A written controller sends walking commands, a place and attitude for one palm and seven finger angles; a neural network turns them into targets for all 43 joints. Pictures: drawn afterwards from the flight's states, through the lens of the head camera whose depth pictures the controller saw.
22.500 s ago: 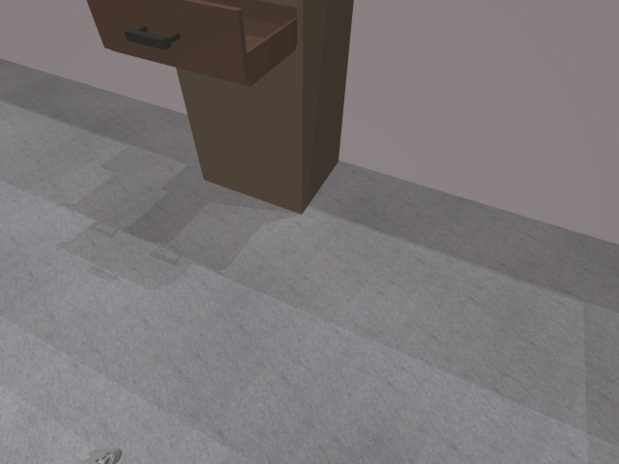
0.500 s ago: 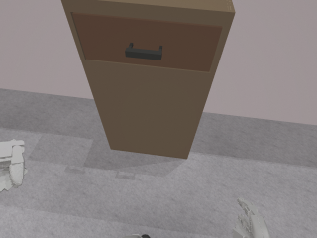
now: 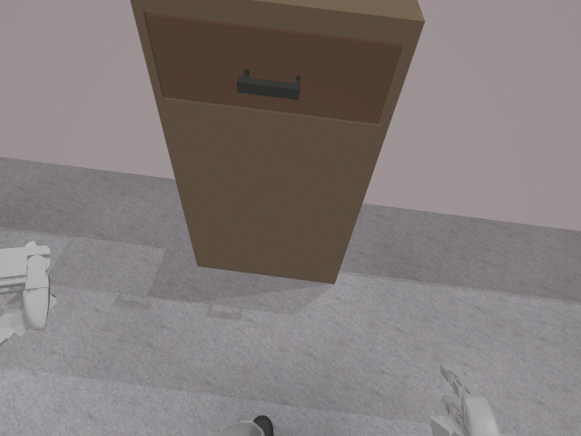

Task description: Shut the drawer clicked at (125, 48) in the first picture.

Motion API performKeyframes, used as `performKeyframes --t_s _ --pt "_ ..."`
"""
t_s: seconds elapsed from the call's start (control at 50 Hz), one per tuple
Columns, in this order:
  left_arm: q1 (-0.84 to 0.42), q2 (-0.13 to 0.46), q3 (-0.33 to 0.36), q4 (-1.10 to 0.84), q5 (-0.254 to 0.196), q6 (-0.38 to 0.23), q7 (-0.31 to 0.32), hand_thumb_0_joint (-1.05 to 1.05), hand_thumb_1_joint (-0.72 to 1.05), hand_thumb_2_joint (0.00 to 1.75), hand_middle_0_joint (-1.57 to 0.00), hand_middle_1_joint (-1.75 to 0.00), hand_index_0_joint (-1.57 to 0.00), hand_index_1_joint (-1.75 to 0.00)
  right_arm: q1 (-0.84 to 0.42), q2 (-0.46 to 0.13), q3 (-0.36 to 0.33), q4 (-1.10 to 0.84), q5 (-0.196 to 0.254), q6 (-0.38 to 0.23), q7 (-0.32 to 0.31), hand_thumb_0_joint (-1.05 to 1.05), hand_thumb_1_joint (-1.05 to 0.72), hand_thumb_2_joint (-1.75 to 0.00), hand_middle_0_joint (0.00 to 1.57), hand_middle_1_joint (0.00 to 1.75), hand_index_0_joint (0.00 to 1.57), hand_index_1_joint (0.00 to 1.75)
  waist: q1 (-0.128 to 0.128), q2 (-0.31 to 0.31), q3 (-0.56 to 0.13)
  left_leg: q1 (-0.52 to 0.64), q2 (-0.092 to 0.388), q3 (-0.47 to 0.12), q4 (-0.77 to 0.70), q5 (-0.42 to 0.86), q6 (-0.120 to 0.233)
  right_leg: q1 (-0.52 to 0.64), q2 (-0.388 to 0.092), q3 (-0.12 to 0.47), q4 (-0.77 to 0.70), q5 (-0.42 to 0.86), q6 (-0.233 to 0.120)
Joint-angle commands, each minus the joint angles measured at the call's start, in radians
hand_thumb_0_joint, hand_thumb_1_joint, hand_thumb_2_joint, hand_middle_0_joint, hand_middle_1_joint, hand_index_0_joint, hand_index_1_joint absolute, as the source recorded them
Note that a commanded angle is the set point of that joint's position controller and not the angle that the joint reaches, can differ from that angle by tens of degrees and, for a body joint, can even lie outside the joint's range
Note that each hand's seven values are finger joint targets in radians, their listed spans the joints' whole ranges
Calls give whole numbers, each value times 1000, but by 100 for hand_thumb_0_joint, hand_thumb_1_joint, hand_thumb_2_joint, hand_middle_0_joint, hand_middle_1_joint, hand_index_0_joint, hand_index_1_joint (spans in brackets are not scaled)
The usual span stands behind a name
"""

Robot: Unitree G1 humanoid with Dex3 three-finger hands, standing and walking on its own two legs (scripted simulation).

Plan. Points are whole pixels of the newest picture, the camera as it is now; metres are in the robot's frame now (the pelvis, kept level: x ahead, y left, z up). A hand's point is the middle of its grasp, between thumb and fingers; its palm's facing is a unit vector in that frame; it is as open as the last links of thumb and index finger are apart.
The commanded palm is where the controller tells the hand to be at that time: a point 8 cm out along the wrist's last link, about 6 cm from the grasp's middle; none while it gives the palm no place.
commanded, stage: step back with the hand held close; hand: left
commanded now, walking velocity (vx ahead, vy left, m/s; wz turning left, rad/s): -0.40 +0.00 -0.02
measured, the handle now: (270, 82) +0.75 +0.08 +0.09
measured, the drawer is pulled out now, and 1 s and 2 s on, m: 0.00 0.00 0.00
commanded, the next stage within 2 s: stop stepping back and stand still in 0.22 s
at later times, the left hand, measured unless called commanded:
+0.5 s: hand out of the picture +0.12 +0.24 +0.18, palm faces +0.15 -0.84 -0.52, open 3.3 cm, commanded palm +0.06 +0.29 +0.19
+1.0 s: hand out of the picture +0.08 +0.27 +0.18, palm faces +0.30 -0.82 -0.48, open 3.2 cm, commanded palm +0.03 +0.31 +0.19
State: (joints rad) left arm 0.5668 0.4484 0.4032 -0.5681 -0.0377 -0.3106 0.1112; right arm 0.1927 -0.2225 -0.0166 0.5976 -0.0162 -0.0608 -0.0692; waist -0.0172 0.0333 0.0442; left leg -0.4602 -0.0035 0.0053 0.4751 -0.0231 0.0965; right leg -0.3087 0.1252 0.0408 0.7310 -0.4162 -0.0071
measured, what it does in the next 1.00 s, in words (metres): walks backwards: right foot, then left foot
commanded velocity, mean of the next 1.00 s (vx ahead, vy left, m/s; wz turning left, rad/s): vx -0.01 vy -0.02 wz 0.02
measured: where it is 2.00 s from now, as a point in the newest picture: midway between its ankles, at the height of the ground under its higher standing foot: outside the picture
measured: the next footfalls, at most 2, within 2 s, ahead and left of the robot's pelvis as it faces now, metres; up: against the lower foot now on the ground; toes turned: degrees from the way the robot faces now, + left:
right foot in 0.16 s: -0.10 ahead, -0.04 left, +0.00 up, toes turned -7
left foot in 0.68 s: -0.04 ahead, +0.17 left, +0.00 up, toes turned -1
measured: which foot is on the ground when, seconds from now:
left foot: down 0.00-0.50, up 0.52-0.66, down 0.68-1.00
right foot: up 0.00-0.14, down 0.16-1.00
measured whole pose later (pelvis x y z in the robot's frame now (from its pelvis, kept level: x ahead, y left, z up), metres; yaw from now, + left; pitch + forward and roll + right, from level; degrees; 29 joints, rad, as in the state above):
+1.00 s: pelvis -0.12 +0.04 +0.01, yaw -5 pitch +0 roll +1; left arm 0.66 0.40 0.39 -0.58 -0.03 -0.24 0.14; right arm 0.28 -0.18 0.02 0.67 -0.01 -0.09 -0.06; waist 0.01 -0.03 0.00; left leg -0.42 -0.01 0.03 0.83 -0.35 0.01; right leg -0.22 0.02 -0.06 0.51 -0.29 -0.06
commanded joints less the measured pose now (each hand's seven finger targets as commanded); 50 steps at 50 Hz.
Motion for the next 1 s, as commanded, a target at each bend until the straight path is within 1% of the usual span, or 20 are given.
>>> performKeyframes --t_s 0.0,0.08,0.14,0.16,0.2,0.24,0.28,0.32,0.42,0.46,0.48,0.5,0.62,0.66,0.7,0.8,0.84,0.86,0.9,0.98 --pt "79 129 103 -237 -46 -48 16 0 90 90 -140 -160 -140 -160 -98 -106 -44 -170 -1 -85 8 0 -90 -90 20 30 20 30 45 121 -205 55 262 -239 -382 -435 -15 150 -15 -33 42 -140 -16" --pt "46 136 78 -264 -52 -39 16 0 90 90 -140 -160 -140 -160 -59 -102 -47 -126 -13 -81 23 0 -90 -90 20 30 20 30 31 161 -219 206 206 -136 -311 -317 -123 143 -72 -51 -366 -69 -28" --pt "-58 201 100 -282 -49 -62 26 0 90 90 -140 -160 -140 -160 -28 -80 -29 -95 -12 -66 10 0 -90 -90 20 30 20 30 -7 -116 -201 498 68 -41 240 -176 -141 -285 -395 181 -608 70 -132" --pt "-110 201 81 -298 -35 -52 25 0 90 90 -140 -160 -140 -160 -59 -87 -24 -102 -8 -81 2 0 -90 -90 20 30 20 30 3 -147 -157 453 14 -22 308 -261 -138 -317 -395 121 -564 96 -138" --pt "-60 151 62 -211 -31 -15 18 0 90 90 -140 -160 -140 -160 -74 -99 -29 -81 -2 -85 -12 0 -90 -90 20 30 20 30 -19 -155 -57 365 11 -40 242 -220 -119 -290 -331 27 -437 211 -111" --pt "-48 160 75 -231 -35 -8 3 0 90 90 -140 -160 -140 -160 -114 -128 -12 -114 2 -81 -27 0 -90 -90 20 30 20 30 5 140 -53 283 124 -211 -163 229 -55 -110 -82 -73 -179 236 18" --pt "13 200 113 -229 -49 -43 -4 0 90 90 -140 -160 -140 -160 -126 -154 -19 -150 -10 -115 -9 0 -90 -90 20 30 20 30 42 288 -222 192 311 -465 -412 -204 -48 63 6 19 166 -240 -2" --pt "107 177 143 -236 -65 -26 5 0 90 90 -140 -160 -140 -160 -75 -116 -26 -147 -25 -102 1 0 -90 -90 20 30 20 30 47 120 -245 152 270 -356 -429 -424 -56 107 -6 5 152 -163 -24" --pt "202 149 116 -303 -49 33 11 0 90 90 -140 -160 -140 -160 -76 -111 -28 -182 -10 -86 16 0 -90 -90 20 30 20 30 48 246 -172 -26 87 -94 -368 -534 -134 334 8 -140 -282 -114 -26" --pt "181 186 129 -327 -38 44 14 0 90 90 -140 -160 -140 -160 -35 -100 -41 -156 0 -63 5 0 -90 -90 20 30 20 30 17 -141 -139 254 -56 41 220 -339 -153 -90 -275 93 -612 -177 -90" --pt "123 209 180 -362 -55 50 33 0 90 90 -140 -160 -140 -160 -35 -105 -42 -143 -17 -53 2 0 -90 -90 20 30 20 30 17 -178 -137 281 -55 -22 476 -287 -138 -294 -456 265 -666 -259 -187" --pt "34 169 124 -354 -45 71 28 0 90 90 -140 -160 -140 -160 -31 -99 -41 -124 -10 -38 1 0 -90 -90 20 30 20 30 -3 -211 -108 148 -24 -82 637 -275 -130 -278 -494 246 -597 -313 -232" --pt "-120 65 14 -136 7 73 60 0 90 90 -140 -160 -140 -160 -40 -112 -20 -77 12 -104 -41 0 -90 -90 20 30 20 30 -13 16 32 213 40 0 -39 -346 -55 -80 -286 -52 -304 -186 -66" --pt "-133 82 14 -238 8 44 61 0 90 90 -140 -160 -140 -160 -50 -136 -17 -122 20 -127 -39 0 -90 -90 20 30 20 30 5 241 16 208 214 -358 -228 -415 34 -84 -121 -118 -47 -90 11" --pt "-50 127 68 -273 1 34 42 0 90 90 -140 -160 -140 -160 -63 -89 -10 -120 5 -142 -18 0 -90 -90 20 30 20 30 -1 264 3 87 263 -544 -390 -698 77 -44 -99 -50 134 -130 1" --pt "186 121 108 -282 -3 36 41 0 90 90 -140 -160 -140 -160 -69 -89 -16 -143 1 -113 10 0 -90 -90 20 30 20 30 33 102 -68 -112 128 -189 -176 -537 -23 343 -108 -54 -288 -52 -24" --pt "134 137 124 -238 -6 40 39 0 90 90 -140 -160 -140 -160 -55 -82 -37 -145 3 -78 5 0 -90 -90 20 30 20 30 13 -208 -41 -162 -19 -10 324 -418 -89 206 -372 344 -552 -273 -150" --pt "60 124 118 -234 -18 42 44 0 90 90 -140 -160 -140 -160 -46 -89 -42 -132 8 -79 3 0 -90 -90 20 30 20 30 14 -237 -10 -171 -12 -18 521 -390 -98 99 -472 462 -594 -287 -204" --pt "29 108 118 -147 -18 37 53 0 90 90 -140 -160 -140 -160 -18 -78 -29 -95 7 -89 0 0 -90 -90 20 30 20 30 -12 -99 -17 -95 36 -46 518 -380 -91 28 -443 343 -537 -190 -198" --pt "-11 65 53 -121 -7 34 53 0 90 90 -140 -160 -140 -160 -75 -75 -11 -93 15 -112 -23 0 -90 -90 20 30 20 30 6 -147 -13 158 25 52 105 -277 -68 10 -335 111 -422 46 -114"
